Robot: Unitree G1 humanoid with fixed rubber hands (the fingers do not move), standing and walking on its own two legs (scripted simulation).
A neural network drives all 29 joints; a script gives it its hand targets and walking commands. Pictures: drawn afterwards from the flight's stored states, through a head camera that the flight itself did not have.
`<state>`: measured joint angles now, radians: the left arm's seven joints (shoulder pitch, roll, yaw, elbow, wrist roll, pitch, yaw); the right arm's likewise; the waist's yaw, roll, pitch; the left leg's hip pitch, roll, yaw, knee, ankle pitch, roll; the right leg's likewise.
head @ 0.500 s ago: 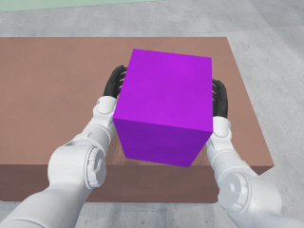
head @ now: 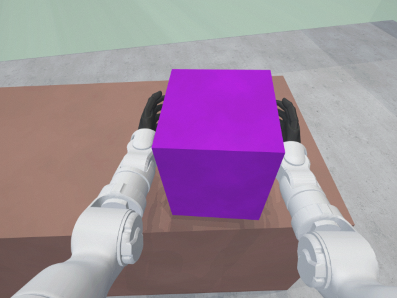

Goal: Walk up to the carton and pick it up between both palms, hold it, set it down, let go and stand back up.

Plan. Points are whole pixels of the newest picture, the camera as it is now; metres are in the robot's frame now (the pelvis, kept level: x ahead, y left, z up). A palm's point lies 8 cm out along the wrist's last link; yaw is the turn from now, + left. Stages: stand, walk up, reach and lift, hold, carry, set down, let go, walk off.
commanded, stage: reach and lift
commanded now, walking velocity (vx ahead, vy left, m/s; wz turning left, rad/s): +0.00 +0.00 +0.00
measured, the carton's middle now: (217, 148) +0.41 -0.03 +0.09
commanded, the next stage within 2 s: hold in 1.92 s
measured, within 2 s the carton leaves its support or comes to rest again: neither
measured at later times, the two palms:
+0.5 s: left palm (140, 125) +0.38 +0.11 +0.19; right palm (304, 135) +0.35 -0.18 +0.17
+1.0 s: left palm (130, 124) +0.37 +0.12 +0.21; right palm (302, 120) +0.36 -0.17 +0.20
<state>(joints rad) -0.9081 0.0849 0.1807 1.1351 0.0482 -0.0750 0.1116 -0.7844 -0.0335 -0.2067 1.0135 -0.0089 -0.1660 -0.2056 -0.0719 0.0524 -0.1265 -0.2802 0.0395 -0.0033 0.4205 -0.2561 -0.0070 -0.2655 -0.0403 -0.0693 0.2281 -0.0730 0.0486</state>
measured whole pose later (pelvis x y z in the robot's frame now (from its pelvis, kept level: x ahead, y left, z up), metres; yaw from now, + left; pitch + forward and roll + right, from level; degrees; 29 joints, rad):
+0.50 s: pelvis -0.03 +0.00 +0.00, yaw +0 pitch -8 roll -1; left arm -0.86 -0.02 0.38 0.67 0.31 0.41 0.01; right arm -0.80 0.00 -0.27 0.88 0.00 0.09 -0.15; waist -0.10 -0.06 0.04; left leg 0.01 0.03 0.00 0.36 -0.23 -0.01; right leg -0.01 -0.05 -0.06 0.24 -0.08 0.04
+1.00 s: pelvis -0.03 -0.01 +0.00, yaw +2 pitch -7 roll -1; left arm -0.78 0.00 0.33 0.44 0.23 0.58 0.03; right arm -0.83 -0.06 -0.09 0.73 0.15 0.27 -0.19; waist -0.11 -0.01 0.02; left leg -0.02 0.03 -0.03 0.37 -0.22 -0.02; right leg -0.02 -0.05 -0.10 0.25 -0.09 0.04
